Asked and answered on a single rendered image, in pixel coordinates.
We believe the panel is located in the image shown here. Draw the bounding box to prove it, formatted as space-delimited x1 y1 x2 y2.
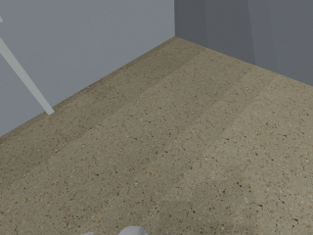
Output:
0 17 55 115

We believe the robot left thigh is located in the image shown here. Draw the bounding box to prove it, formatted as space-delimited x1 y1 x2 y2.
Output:
118 225 149 235

